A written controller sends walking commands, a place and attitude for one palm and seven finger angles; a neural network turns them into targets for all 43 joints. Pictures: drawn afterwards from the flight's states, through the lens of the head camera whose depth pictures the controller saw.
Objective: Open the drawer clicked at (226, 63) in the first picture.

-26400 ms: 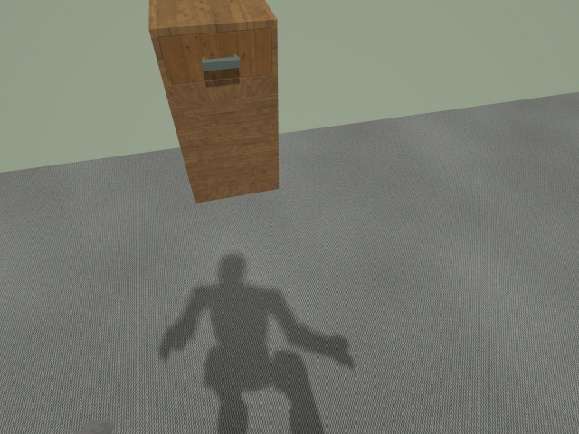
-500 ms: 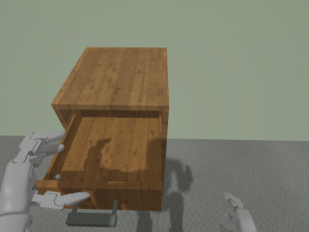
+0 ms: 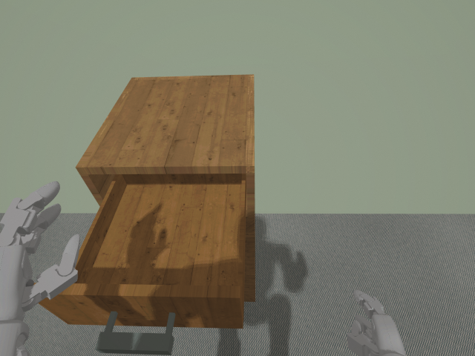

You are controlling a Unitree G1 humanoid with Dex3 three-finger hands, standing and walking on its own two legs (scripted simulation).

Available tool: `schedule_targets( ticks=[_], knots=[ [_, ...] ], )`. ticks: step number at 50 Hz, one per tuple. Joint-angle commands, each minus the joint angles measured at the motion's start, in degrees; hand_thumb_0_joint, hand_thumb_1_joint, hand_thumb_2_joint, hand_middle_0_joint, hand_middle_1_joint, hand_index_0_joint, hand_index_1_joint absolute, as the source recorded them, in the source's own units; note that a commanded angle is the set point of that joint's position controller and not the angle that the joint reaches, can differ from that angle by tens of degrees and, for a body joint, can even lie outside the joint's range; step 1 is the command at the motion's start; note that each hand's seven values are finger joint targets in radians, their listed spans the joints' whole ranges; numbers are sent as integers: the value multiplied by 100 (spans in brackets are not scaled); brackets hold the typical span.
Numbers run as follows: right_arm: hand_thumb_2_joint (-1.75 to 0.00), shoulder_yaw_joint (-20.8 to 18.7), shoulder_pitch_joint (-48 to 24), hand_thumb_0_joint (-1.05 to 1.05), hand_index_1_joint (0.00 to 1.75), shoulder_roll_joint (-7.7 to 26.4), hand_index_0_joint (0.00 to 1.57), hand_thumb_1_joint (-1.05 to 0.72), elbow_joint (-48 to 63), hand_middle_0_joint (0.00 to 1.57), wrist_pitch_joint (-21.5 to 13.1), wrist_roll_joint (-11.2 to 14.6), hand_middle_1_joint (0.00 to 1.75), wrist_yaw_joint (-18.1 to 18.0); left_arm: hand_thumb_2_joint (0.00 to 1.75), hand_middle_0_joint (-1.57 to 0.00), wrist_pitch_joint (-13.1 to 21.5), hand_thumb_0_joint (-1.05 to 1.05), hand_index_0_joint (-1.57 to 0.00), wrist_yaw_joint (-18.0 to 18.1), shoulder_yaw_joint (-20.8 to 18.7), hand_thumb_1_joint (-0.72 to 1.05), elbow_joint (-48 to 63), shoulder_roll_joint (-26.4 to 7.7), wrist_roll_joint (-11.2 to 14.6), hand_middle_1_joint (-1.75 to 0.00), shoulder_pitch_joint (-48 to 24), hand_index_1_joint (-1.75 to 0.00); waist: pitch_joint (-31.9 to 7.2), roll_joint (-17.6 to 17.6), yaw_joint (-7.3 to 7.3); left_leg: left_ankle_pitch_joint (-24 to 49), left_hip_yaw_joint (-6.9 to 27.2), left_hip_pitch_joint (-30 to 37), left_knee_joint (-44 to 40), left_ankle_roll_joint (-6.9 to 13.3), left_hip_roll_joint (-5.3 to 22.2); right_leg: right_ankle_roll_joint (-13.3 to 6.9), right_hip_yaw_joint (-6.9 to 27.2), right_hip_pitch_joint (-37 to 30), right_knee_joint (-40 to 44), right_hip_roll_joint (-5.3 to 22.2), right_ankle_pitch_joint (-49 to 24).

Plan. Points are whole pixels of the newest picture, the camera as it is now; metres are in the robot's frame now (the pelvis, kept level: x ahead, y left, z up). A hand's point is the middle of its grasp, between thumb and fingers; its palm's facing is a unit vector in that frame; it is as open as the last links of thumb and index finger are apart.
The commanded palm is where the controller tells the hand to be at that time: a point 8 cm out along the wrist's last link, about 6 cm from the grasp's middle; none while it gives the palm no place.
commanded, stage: draw the hand back to the body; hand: left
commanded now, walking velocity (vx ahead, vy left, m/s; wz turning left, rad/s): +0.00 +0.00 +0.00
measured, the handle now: (138, 330) +0.18 +0.21 -0.08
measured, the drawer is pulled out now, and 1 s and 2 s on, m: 0.29 0.29 0.29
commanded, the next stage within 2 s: step back with the hand held close in 0.18 s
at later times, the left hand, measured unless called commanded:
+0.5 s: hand (78, 262) +0.19 +0.23 +0.15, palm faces +0.31 -0.82 -0.49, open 7.4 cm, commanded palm +0.13 +0.27 +0.17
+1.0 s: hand (32, 309) +0.13 +0.25 +0.15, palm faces +0.31 -0.81 -0.50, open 7.4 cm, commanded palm +0.07 +0.30 +0.17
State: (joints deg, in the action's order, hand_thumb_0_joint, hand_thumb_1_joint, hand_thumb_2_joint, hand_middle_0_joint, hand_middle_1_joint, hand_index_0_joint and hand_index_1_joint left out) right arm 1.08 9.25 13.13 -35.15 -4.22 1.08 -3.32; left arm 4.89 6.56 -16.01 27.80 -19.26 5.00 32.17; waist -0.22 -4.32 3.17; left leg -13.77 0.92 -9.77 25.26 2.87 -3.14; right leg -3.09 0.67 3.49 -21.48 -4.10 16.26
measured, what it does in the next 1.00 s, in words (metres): shifts its weight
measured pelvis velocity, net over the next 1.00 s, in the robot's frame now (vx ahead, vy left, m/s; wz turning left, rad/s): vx -0.07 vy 0.02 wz -0.02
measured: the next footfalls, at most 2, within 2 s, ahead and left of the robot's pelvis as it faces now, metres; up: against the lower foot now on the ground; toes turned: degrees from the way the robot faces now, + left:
right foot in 1.60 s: -0.22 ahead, -0.09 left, +0.00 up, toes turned -6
left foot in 1.82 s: -0.11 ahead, +0.09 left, +0.00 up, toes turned -4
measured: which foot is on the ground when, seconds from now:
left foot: down 0.00-1.00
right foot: down 0.00-1.00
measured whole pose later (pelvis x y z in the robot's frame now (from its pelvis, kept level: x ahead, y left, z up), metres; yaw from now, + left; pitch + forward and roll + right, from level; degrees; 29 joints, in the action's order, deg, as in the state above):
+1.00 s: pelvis -0.07 +0.02 -0.02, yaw -1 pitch +2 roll -2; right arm 0.6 9.9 11.2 -30.3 -3.0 0.9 -2.5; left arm 10.3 7.0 -22.3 36.6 -22.9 2.4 36.9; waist 2.1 -0.7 0.7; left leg -12.7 -0.8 -25.3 34.9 4.3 -2.6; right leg -1.5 0.6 20.1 -33.2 -4.2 15.6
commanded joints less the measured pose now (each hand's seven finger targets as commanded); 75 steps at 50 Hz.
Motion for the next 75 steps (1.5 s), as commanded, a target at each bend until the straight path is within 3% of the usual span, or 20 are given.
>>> schedule_targets(
  ticks=[1,10,14,15,17,19,24,31,39,45,47,50,53,56,58,60,61,63,68,75],
  knots=[
    [-90,-234,-710,0,30,555,20,-90,906,20,-246,-4,30,-48,90,-20,383,0,-20,72,-733,90,1040,-972,21,-30,-272,-30,-426,254,-15,1493,85,747,-114,-86,386,158,19,574,404,442,-1770],
    [-90,-228,-769,0,30,533,20,-90,988,20,-236,35,30,-62,90,-20,352,0,-20,81,-683,90,1307,-983,29,-30,-389,-30,-420,-16,-24,1590,49,769,-76,-95,398,166,91,526,382,466,-1922],
    [-90,-247,-778,0,30,510,20,-90,1009,20,-214,36,30,-66,90,-20,352,0,-20,62,-695,90,1141,-956,47,-30,-202,-30,-444,313,-18,1576,4,749,-68,-59,405,208,85,495,344,498,-2073],
    [-90,-202,-484,0,30,569,20,-90,1357,20,-147,88,30,-23,90,-20,684,0,-20,126,-1679,90,1778,-1929,-13,-30,-1298,-30,135,-254,-172,1186,267,493,96,25,394,144,737,1054,643,808,-2298],
    [-90,-316,-541,0,30,574,20,-90,1064,20,-45,15,30,40,90,-20,787,0,-20,15,-1283,90,941,-1292,-100,-30,-411,-30,-47,797,-204,1063,271,383,374,89,386,332,866,973,626,917,-2840],
    [-90,-388,-604,0,30,638,20,-90,1139,20,90,32,30,108,90,-20,757,0,-20,-91,-945,90,675,-898,-141,-30,141,-30,-304,994,-214,1212,146,354,437,115,410,548,741,823,461,954,-3261],
    [-90,-491,-640,0,30,656,20,-90,1318,20,296,78,30,120,90,-20,790,0,-20,-43,-1004,90,1316,-1077,-174,-30,433,-30,-828,571,-244,1873,99,421,345,123,579,635,535,735,68,899,-3262],
    [-90,-507,-628,0,30,582,20,-90,1463,20,347,94,30,-10,90,-20,829,0,-20,138,-1418,90,1985,-1495,-120,-30,716,-30,-1094,68,-258,2085,445,-69,150,88,832,379,431,647,-353,754,-2256],
    [-90,-509,-534,0,30,641,20,-90,1415,20,83,32,30,-10,90,-20,863,0,-20,143,-1396,90,1930,-1340,-136,-30,824,-30,-724,-254,-266,417,1003,-1378,-643,291,1379,327,192,539,-1165,434,-218],
    [-90,-481,-451,0,30,744,20,-90,1397,20,-140,-22,30,-47,90,-20,892,0,-20,174,-1459,90,2018,-1348,-250,-30,438,-30,-401,-68,-310,-1603,1188,-2698,-802,447,1490,328,328,-15,-1419,362,-210],
    [-90,-464,-376,0,30,696,20,-90,1402,20,-174,14,30,-18,90,-20,921,0,-20,161,-1381,90,1998,-1231,-246,-30,458,-30,-445,203,-322,-1793,1034,-2750,-453,369,1236,273,556,51,-1160,503,-394],
    [-90,-511,-241,0,30,685,20,-90,1325,20,-189,1,30,31,90,-20,1000,0,-20,201,-1379,90,2202,-1374,-178,-30,343,-30,-435,725,-416,-1322,624,-1506,817,29,581,-159,1583,1642,134,1199,333],
    [-90,-486,-183,0,30,532,20,-90,1148,20,-143,-24,30,66,90,-20,1045,0,-20,297,-1217,90,2125,-1256,-170,-30,366,-30,-575,998,-509,-468,369,-710,1570,-147,343,-447,1580,2092,338,1761,-415],
    [-90,-467,-324,0,30,568,20,-90,1180,20,-92,-20,30,13,90,-20,1095,0,-20,313,-1330,90,2232,-1364,-176,-30,501,-30,-594,199,-444,536,789,-717,421,-23,790,-118,741,1843,-425,1102,-868],
    [-90,-449,-473,0,30,638,20,-90,1313,20,-208,-12,30,-6,90,-20,1209,0,-20,266,-1501,90,2353,-1493,-208,-30,609,-30,-707,-886,-381,-167,1634,-1547,-1024,284,1834,274,51,1063,-1960,261,420],
    [-90,-452,-372,0,30,550,20,-90,1230,20,-324,-188,30,-37,90,-20,1176,0,-20,300,-1586,90,2453,-1543,-201,-30,347,-30,-680,-1023,-374,-552,2247,-1828,-1524,569,2288,302,309,1290,-3591,136,1313],
    [-90,-468,-241,0,30,487,20,-90,1120,20,-383,-215,30,-23,90,-20,1178,0,-20,309,-1533,90,2470,-1454,-157,-30,394,-30,-718,-401,-374,31,2014,-1375,-1235,592,2260,289,386,1696,-3766,215,1367],
    [-90,-504,-209,0,30,540,20,-90,934,20,-471,-191,30,44,90,-20,1179,0,-20,275,-1349,90,2385,-1254,-159,-30,599,-30,-886,-66,-293,941,1372,-496,-886,527,1993,365,159,2192,-3649,290,1321],
    [-90,-436,-280,0,30,617,20,-90,800,20,-606,-173,30,120,90,-20,1178,0,-20,170,-1199,90,2510,-1244,-133,-30,510,-30,-1013,-577,-352,466,1016,-99,-1096,319,1710,434,-219,2074,-3022,183,1388],
    [-90,-378,-387,0,30,615,20,-90,841,20,-600,-250,30,103,90,-20,1253,0,-20,87,-1774,90,2850,-1740,63,-30,817,-30,-1439,-1178,-266,36,750,-77,-1313,56,1448,216,-399,1239,-1286,-19,1287]
  ],
)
